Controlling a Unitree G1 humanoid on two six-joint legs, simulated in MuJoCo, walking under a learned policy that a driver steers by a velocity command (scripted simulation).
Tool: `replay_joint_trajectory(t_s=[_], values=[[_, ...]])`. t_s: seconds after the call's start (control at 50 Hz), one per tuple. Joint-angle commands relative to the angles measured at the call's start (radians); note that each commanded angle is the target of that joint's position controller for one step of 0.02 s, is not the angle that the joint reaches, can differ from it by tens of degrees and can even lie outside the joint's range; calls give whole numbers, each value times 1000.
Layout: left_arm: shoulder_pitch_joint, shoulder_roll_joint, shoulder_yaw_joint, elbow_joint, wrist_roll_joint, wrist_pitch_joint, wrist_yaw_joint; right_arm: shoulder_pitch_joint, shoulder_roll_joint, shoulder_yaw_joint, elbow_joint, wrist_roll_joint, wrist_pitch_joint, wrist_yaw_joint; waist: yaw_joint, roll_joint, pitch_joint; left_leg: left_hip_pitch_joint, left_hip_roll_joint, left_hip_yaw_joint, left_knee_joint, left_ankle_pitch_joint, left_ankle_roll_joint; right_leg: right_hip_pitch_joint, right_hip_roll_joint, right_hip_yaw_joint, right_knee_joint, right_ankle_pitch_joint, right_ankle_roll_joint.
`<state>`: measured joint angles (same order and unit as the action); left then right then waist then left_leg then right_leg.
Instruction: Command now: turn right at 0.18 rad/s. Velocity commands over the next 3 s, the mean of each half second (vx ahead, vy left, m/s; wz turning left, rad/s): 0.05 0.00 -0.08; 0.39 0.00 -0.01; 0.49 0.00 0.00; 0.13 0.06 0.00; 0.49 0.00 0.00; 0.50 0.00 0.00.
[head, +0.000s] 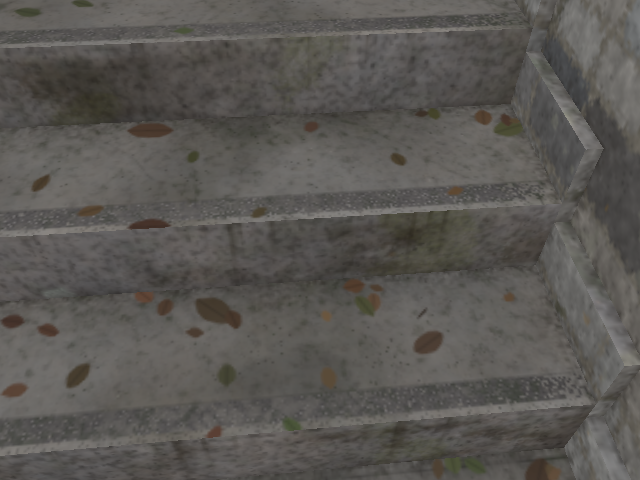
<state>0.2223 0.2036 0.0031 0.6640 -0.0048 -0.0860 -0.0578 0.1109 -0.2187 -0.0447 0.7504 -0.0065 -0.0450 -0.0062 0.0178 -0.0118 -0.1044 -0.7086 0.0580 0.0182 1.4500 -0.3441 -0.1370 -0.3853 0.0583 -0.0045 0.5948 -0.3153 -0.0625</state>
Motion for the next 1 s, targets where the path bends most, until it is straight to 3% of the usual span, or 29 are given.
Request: replay_joint_trajectory(t_s=[0.02, 0.04, 0.08, 0.1, 0.12, 0.14, 0.18, 0.24, 0.34, 0.38, 0.44, 0.5, 0.54, 0.6, 0.64, 0.68, 0.7, 0.72, 0.74, 0.76, 0.8, 0.82, 0.86, 0.9, 0.92, 0.94, 0.96, 0.98, 1.0], values=[[-207, 74, 2, -132, -26, -38, -1, 39, -29, -12, -34, -14, 9, 27, -70, -22, -63, 244, 47, 10, -453, -99, -45, 5, -243, 145, -74, 751, -142], [-146, 72, 1, -85, -37, -33, -15, 56, 21, 8, -12, -15, 8, 44, -58, -30, -57, 289, 77, -16, -567, -41, -43, 37, -272, 189, -43, 742, -141], [-41, 38, -8, -6, -76, -1, -72, 79, 41, 27, 36, 13, -4, 74, -44, 5, -21, 374, 60, 13, -930, 162, -13, 91, -227, 208, -18, 451, -89], [34, 41, -1, 39, -59, 10, -98, 85, 20, 28, 49, 8, -17, 66, -26, -22, -28, 426, 56, -6, -895, 272, 20, 85, -204, 235, -39, 320, -49], [108, 24, 9, 36, -30, 18, -90, 28, -42, 23, 20, 4, -38, 59, 55, 46, -75, 423, 55, -16, -839, 371, 101, 123, -132, 156, -24, 209, 5], [79, 44, 21, 33, -4, 11, -68, -27, -51, 22, 25, -4, -48, 62, 68, 58, -45, 360, 43, 6, -829, 292, 160, 143, -95, 87, -25, 206, 18], [-120, 57, 33, -22, 19, 12, -40, -38, -4, 28, 49, 8, -57, 76, 11, 39, 18, 279, 55, -13, -886, 128, 165, 143, -89, 59, -16, 139, 11], [-144, 55, 47, -20, 2, 7, -23, -28, 5, 37, 68, 23, -54, 81, -8, 36, 10, 403, 54, -17, -863, 196, 160, 44, -87, 57, -37, 180, -7], [-104, 29, 49, 30, -8, -5, -26, 59, -2, 27, 111, 8, -35, 72, -32, 28, 5, 470, 36, 14, -860, 220, 161, 22, -78, 49, -56, 219, -17], [-54, 26, 51, 69, -6, -3, -25, 102, -5, 24, 138, -1, -14, 70, -31, 22, 36, 474, 29, 21, -892, 62, 173, 4, -80, 49, -99, 58, -29], [-31, 80, 78, 84, 32, 3, -7, 115, -88, -9, 141, -35, -3, 55, -39, 52, 110, 428, 61, -53, -968, -221, 285, -71, -73, 61, -81, -169, -103], [-80, 44, 71, 79, 43, 1, 8, 190, -105, -18, 144, -35, -21, 16, -88, 157, 83, 603, 207, -320, -1139, -258, 445, -251, -20, 1, 134, -61, -97], [-45, 33, 68, 99, 47, -2, 18, 182, -126, -20, 138, -25, -23, 2, -78, 158, 100, 591, 325, -423, -1214, -124, 522, -274, -43, -11, 313, -18, -80], [1, -6, 53, 116, 81, 13, 6, 35, -119, -18, 90, -23, -36, -29, -16, 114, 89, 474, 264, -220, -1238, 62, 438, -96, -72, -48, 308, -169, -86], [118, -24, 55, 157, 61, 5, 2, -84, -111, -11, 81, -13, -29, -18, 72, 100, 77, 399, 181, -102, -1116, 189, 408, 128, -27, -123, 26, -38, -60], [321, -9, 58, 245, 48, -13, 11, -23, -134, -26, 138, -67, -3, 40, 131, 25, 40, 330, 119, -25, -796, 478, 409, 373, 10, -89, -196, 194, -73], [511, 92, 77, 314, 61, -12, 34, 53, -36, -14, 173, -84, 2, 85, 141, -164, -1, 50, 2, 70, -371, 387, 306, 573, -181, 253, -232, 460, -258], [740, 129, 60, 363, 56, 20, 27, 101, 33, 9, 193, -92, -13, 118, 189, -297, -69, -233, -160, 6, 133, -80, 273, 740, -349, 585, -248, 809, -440], [762, 103, 36, 425, 99, 25, -6, 107, 40, -1, 188, -37, -35, 105, 146, -281, 77, -569, -163, -151, 612, -91, 326, 688, -416, 678, -288, 386, -429], [649, 31, 20, 459, 128, 42, -28, -33, 26, 8, 149, -23, -39, 84, 128, -158, 210, -878, -149, -175, 901, -27, 398, 606, -409, 575, -276, 203, -364], [480, -155, -70, 494, 124, 47, -45, -83, 37, 27, 49, -51, 0, 57, 14, 18, 114, -964, -56, -171, 1001, 72, 480, 444, -390, 399, -260, 191, -273], [351, -181, -89, 486, 111, 36, -49, -98, 72, 43, 5, -60, 19, 56, -72, 74, 86, -811, -1, -117, 854, 102, 490, 233, -320, 264, -298, 171, -213], [194, -132, -87, 450, 111, 14, -18, -138, 83, 60, -47, -32, 39, 52, -143, 13, 83, -608, 29, -14, 707, 65, 467, -37, -222, 90, -379, 186, -163], [197, -22, -64, 414, 101, -7, -9, -294, 6, 54, -95, 13, 60, 24, -93, 6, 33, -342, 48, 61, 314, 181, 408, -206, -163, 40, -457, 315, -154], [167, 58, -48, 389, 70, 4, -18, -442, -10, 63, -115, 16, 82, 28, -86, -5, 34, -76, -4, 132, 30, -116, 323, -376, -181, 41, -622, 491, -182], [247, 129, -38, 397, 48, -5, -29, -399, 72, 87, -76, 7, 89, 61, -86, -124, 22, 52, -82, 245, 100, -113, 253, -353, -242, 69, -599, 1043, -252], [283, 157, -36, 418, 38, -12, -50, -323, 95, 89, -50, -10, 95, 72, -106, -130, 26, -23, -95, 217, -24, -111, 238, -102, -308, 59, -488, 1399, -274], [303, 188, -20, 429, 34, -17, -54, -233, 96, 92, -8, -17, 97, 77, -113, -137, 17, -140, -105, 201, -163, -111, 237, 173, -342, 47, -379, 1649, -261], [344, 184, -3, 447, 18, -13, -72, -169, 61, 83, 3, -25, 91, 54, -96, -168, -43, -184, -145, 203, -290, -90, 258, 407, -349, 44, -282, 1815, -260]])
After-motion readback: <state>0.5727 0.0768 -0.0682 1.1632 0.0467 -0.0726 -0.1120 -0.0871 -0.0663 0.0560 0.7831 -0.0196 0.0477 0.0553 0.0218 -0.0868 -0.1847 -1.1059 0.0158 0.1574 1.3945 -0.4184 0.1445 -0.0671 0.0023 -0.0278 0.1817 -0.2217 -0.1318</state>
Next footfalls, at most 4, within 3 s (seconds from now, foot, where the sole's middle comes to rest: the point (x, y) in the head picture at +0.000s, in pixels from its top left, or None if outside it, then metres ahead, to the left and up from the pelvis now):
0.10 left None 0.00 0.14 -0.76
1.00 left None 0.33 0.08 -0.60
1.50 right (433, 354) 0.62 -0.16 -0.43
2.08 left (259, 339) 0.64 0.15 -0.43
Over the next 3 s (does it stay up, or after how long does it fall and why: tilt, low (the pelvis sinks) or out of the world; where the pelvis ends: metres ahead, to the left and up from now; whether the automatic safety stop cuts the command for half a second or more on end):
stays up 1.06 0.21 0.55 its command is cut before an obstacle after 1.5 s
